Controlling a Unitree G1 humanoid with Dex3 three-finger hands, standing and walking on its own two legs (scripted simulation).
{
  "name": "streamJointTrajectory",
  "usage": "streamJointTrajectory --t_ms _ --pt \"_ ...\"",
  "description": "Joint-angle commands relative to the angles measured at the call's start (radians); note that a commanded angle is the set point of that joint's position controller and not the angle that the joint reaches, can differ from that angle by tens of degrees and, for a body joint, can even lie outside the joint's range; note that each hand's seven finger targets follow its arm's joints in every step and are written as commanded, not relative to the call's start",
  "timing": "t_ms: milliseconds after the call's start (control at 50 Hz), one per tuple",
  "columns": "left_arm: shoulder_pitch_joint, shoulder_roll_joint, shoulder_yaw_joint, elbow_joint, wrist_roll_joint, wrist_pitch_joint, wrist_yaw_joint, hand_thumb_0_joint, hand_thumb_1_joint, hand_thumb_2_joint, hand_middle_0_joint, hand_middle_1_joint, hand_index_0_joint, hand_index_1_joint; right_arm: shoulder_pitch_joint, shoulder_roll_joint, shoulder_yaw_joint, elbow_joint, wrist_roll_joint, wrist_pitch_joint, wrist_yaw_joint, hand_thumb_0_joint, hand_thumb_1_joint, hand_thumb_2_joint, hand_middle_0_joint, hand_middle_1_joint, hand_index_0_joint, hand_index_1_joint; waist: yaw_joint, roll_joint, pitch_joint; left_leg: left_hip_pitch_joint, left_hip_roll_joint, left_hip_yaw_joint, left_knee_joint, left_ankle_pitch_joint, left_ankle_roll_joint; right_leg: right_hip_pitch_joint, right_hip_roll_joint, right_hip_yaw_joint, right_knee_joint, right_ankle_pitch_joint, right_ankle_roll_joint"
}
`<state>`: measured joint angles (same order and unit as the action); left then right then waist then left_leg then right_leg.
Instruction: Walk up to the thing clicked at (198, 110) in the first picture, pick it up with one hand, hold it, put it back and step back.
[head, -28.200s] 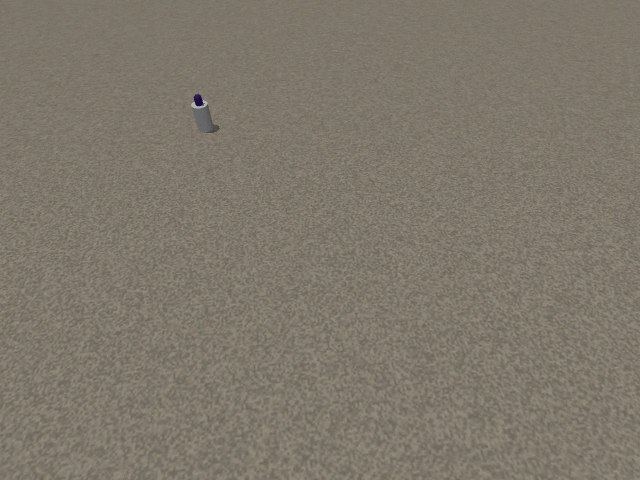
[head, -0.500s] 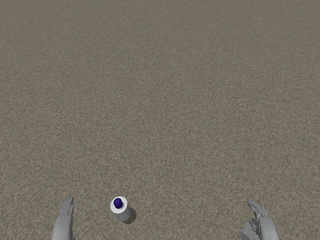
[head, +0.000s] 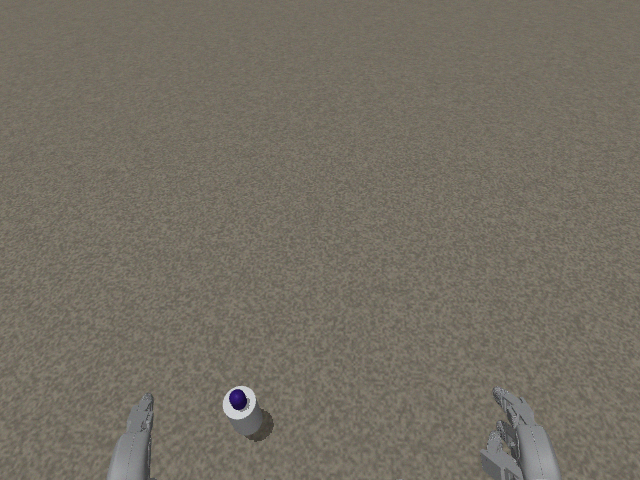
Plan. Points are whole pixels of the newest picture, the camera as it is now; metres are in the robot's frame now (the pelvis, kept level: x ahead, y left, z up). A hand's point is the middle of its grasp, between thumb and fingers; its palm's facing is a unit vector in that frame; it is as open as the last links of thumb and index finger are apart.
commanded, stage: home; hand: left
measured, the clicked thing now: (242, 408) +0.42 +0.23 -0.62
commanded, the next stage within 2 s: stand in 1.22 s
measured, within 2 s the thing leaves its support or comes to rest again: neither
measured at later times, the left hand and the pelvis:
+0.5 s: hand (187, 479) +0.16 +0.18 -0.05, palm faces +0.10 -0.95 -0.28, open 17.7 cm; pelvis -0.01 +0.00 +0.00, yaw +0 degrees
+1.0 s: hand (183, 473) +0.16 +0.18 -0.05, palm faces +0.11 -0.95 -0.28, open 17.7 cm; pelvis +0.00 +0.00 +0.00, yaw +0 degrees
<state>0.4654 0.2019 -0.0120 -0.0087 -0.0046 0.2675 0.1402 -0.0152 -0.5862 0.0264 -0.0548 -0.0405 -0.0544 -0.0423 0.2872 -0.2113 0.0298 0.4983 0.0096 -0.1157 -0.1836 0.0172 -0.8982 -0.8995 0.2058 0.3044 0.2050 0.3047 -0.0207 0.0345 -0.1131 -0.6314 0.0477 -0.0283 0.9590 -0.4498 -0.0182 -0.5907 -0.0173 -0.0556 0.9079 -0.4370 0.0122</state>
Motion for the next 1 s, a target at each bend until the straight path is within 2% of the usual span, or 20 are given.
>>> streamJointTrajectory --t_ms 0,40,60,140,240,280,300,320,380,500,520,540,600,620,660,760,880,900,940,980 --pt "-0.023 0.104 0.060 -0.173 0.004 -0.054 0.007 0.000 -0.611 0.016 -0.045 -0.043 -0.045 -0.043 -0.082 -0.113 -0.051 -0.167 -0.002 -0.057 -0.006 0.000 -0.900 -0.902 0.200 0.301 0.200 0.301 -0.002 -0.010 -0.071 0.067 -0.037 0.024 -0.164 0.138 0.022 0.047 0.036 -0.009 -0.160 0.122 -0.015" --pt "-0.025 0.093 0.049 -0.168 0.002 -0.053 0.007 0.000 -0.611 0.014 -0.044 -0.043 -0.044 -0.042 -0.087 -0.110 -0.049 -0.170 -0.001 -0.060 -0.004 0.000 -0.900 -0.902 0.200 0.301 0.200 0.301 -0.004 -0.020 -0.050 0.059 -0.040 0.029 -0.163 0.116 0.025 0.037 0.031 -0.004 -0.169 0.107 -0.011" --pt "-0.038 0.113 0.066 -0.183 0.003 -0.056 0.008 0.000 -0.611 0.017 -0.045 -0.044 -0.045 -0.043 -0.081 -0.113 -0.051 -0.169 -0.001 -0.061 -0.006 0.000 -0.900 -0.902 0.200 0.301 0.200 0.301 0.000 -0.011 -0.068 0.062 -0.042 0.030 -0.160 0.111 0.026 0.038 0.032 -0.002 -0.174 0.102 -0.010" --pt "-0.034 0.115 0.067 -0.174 0.006 -0.062 0.006 0.000 -0.611 0.010 -0.043 -0.041 -0.044 -0.041 -0.075 -0.108 -0.051 -0.162 -0.004 -0.065 -0.009 0.000 -0.900 -0.902 0.200 0.301 0.200 0.301 -0.004 -0.026 -0.076 0.061 -0.044 0.032 -0.154 0.105 0.029 0.038 0.030 0.001 -0.179 0.102 -0.007" --pt "-0.040 0.101 0.051 -0.173 0.005 -0.065 0.003 0.000 -0.611 0.009 -0.043 -0.041 -0.043 -0.041 -0.078 -0.115 -0.053 -0.159 -0.003 -0.074 -0.010 0.000 -0.900 -0.902 0.200 0.301 0.200 0.301 -0.013 -0.028 -0.072 0.073 -0.040 0.033 -0.158 0.089 0.029 0.028 0.029 0.006 -0.179 0.083 -0.008" --pt "-0.036 0.116 0.069 -0.179 0.005 -0.067 0.004 0.000 -0.611 0.010 -0.043 -0.041 -0.044 -0.041 -0.080 -0.113 -0.053 -0.160 -0.003 -0.075 -0.012 0.000 -0.900 -0.902 0.200 0.301 0.200 0.301 -0.005 -0.026 -0.076 0.063 -0.043 0.034 -0.156 0.078 0.030 0.031 0.026 0.010 -0.187 0.068 -0.008" --pt "-0.039 0.104 0.058 -0.165 0.003 -0.067 0.003 0.000 -0.611 0.007 -0.043 -0.040 -0.043 -0.040 -0.089 -0.114 -0.051 -0.160 -0.002 -0.077 -0.012 0.000 -0.900 -0.902 0.200 0.301 0.200 0.301 -0.004 -0.035 -0.043 0.046 -0.043 0.034 -0.163 0.048 0.030 0.024 0.025 0.009 -0.192 0.036 -0.009" --pt "-0.028 0.117 0.071 -0.177 0.004 -0.067 0.004 0.000 -0.611 0.003 -0.042 -0.039 -0.042 -0.039 -0.083 -0.110 -0.051 -0.161 -0.004 -0.078 -0.011 0.000 -0.900 -0.902 0.200 0.301 0.200 0.301 0.003 -0.029 -0.073 0.052 -0.044 0.033 -0.157 0.068 0.031 0.040 0.025 0.011 -0.189 0.054 -0.008" --pt "-0.027 0.105 0.061 -0.172 0.003 -0.070 0.003 0.000 -0.611 0.009 -0.043 -0.041 -0.043 -0.041 -0.082 -0.112 -0.051 -0.159 -0.002 -0.079 -0.010 0.000 -0.900 -0.902 0.200 0.301 0.200 0.301 -0.003 -0.025 -0.047 0.051 -0.042 0.038 -0.163 0.045 0.029 0.022 0.024 0.014 -0.193 0.033 -0.009" --pt "-0.038 0.101 0.053 -0.180 0.003 -0.069 0.002 0.000 -0.611 0.008 -0.043 -0.040 -0.043 -0.040 -0.081 -0.113 -0.052 -0.155 -0.002 -0.085 -0.011 0.000 -0.899 -0.902 0.201 0.301 0.200 0.301 -0.002 -0.008 -0.055 0.060 -0.037 0.024 -0.175 0.070 0.025 0.023 0.036 -0.007 -0.167 0.058 -0.015" --pt "-0.024 0.110 0.066 -0.172 0.004 -0.069 0.003 0.000 -0.611 0.014 -0.044 -0.042 -0.044 -0.042 -0.082 -0.110 -0.050 -0.154 -0.003 -0.086 -0.012 0.000 -0.900 -0.902 0.200 0.301 0.200 0.301 0.003 -0.009 -0.068 0.063 -0.039 0.029 -0.167 0.083 0.026 0.031 0.033 -0.002 -0.170 0.070 -0.015" --pt "-0.039 0.103 0.058 -0.178 0.005 -0.070 0.003 0.000 -0.604 0.022 -0.045 -0.044 -0.046 -0.044 -0.077 -0.114 -0.052 -0.152 -0.003 -0.087 -0.013 0.000 -0.899 -0.902 0.200 0.301 0.200 0.301 -0.007 -0.010 -0.072 0.073 -0.036 0.029 -0.168 0.097 0.025 0.027 0.035 -0.001 -0.165 0.085 -0.015" --pt "-0.039 0.094 0.048 -0.183 0.005 -0.071 0.004 0.000 -0.611 0.013 -0.044 -0.041 -0.044 -0.041 -0.077 -0.115 -0.054 -0.152 -0.005 -0.090 -0.013 0.000 -0.899 -0.902 0.201 0.301 0.200 0.301 -0.001 0.002 -0.069 0.074 -0.032 0.019 -0.179 0.106 0.021 0.033 0.040 -0.012 -0.148 0.091 -0.017" --pt "-0.021 0.100 0.061 -0.170 0.007 -0.071 0.005 0.000 -0.607 0.020 -0.045 -0.044 -0.045 -0.044 -0.072 -0.114 -0.055 -0.150 -0.005 -0.088 -0.013 0.000 -0.899 -0.902 0.201 0.301 0.200 0.301 0.003 -0.001 -0.080 0.075 -0.033 0.021 -0.173 0.118 0.021 0.038 0.039 -0.011 -0.151 0.102 -0.017" --pt "-0.020 0.091 0.048 -0.159 0.006 -0.070 0.002 0.000 -0.605 0.022 -0.045 -0.044 -0.046 -0.044 -0.082 -0.113 -0.053 -0.156 -0.005 -0.088 -0.012 0.000 -0.899 -0.902 0.200 0.301 0.200 0.301 0.000 -0.020 -0.058 0.069 -0.035 0.026 -0.171 0.105 0.024 0.030 0.038 -0.009 -0.163 0.090 -0.015" --pt "-0.025 0.090 0.051 -0.171 0.007 -0.071 0.003 0.000 -0.595 0.027 -0.046 -0.046 -0.047 -0.046 -0.077 -0.116 -0.055 -0.152 -0.005 -0.090 -0.012 0.000 -0.899 -0.902 0.200 0.301 0.200 0.301 -0.002 -0.012 -0.084 0.083 -0.032 0.020 -0.175 0.114 0.022 0.038 0.039 -0.010 -0.154 0.096 -0.018" --pt "-0.026 0.095 0.056 -0.170 0.005 -0.071 0.004 0.000 -0.610 0.019 -0.045 -0.043 -0.045 -0.043 -0.083 -0.114 -0.053 -0.153 -0.005 -0.092 -0.011 0.000 -0.899 -0.902 0.201 0.301 0.200 0.301 0.004 -0.015 -0.054 0.063 -0.033 0.021 -0.182 0.074 0.023 0.023 0.037 -0.010 -0.165 0.060 -0.017" --pt "-0.037 0.107 0.066 -0.186 0.007 -0.074 0.004 0.000 -0.598 0.026 -0.046 -0.045 -0.046 -0.045 -0.079 -0.111 -0.052 -0.150 -0.007 -0.091 -0.012 0.000 -0.899 -0.902 0.201 0.301 0.200 0.301 0.005 -0.005 -0.078 0.068 -0.034 0.020 -0.177 0.088 0.023 0.033 0.036 -0.008 -0.159 0.072 -0.018" --pt "-0.030 0.092 0.048 -0.176 0.006 -0.071 0.001 0.000 -0.606 0.021 -0.045 -0.044 -0.046 -0.044 -0.075 -0.113 -0.053 -0.150 -0.007 -0.091 -0.012 0.000 -0.899 -0.902 0.201 0.301 0.200 0.301 -0.003 -0.009 -0.079 0.080 -0.034 0.023 -0.169 0.124 0.023 0.034 0.038 -0.008 -0.155 0.107 -0.016" --pt "-0.024 0.104 0.064 -0.186 0.007 -0.073 0.005 0.000 -0.584 0.034 -0.047 -0.047 -0.048 -0.047 -0.072 -0.110 -0.054 -0.149 -0.007 -0.090 -0.012 0.000 -0.899 -0.902 0.201 0.301 0.200 0.301 0.006 -0.001 -0.094 0.081 -0.035 0.026 -0.161 0.152 0.022 0.047 0.035 -0.007 -0.150 0.135 -0.017"
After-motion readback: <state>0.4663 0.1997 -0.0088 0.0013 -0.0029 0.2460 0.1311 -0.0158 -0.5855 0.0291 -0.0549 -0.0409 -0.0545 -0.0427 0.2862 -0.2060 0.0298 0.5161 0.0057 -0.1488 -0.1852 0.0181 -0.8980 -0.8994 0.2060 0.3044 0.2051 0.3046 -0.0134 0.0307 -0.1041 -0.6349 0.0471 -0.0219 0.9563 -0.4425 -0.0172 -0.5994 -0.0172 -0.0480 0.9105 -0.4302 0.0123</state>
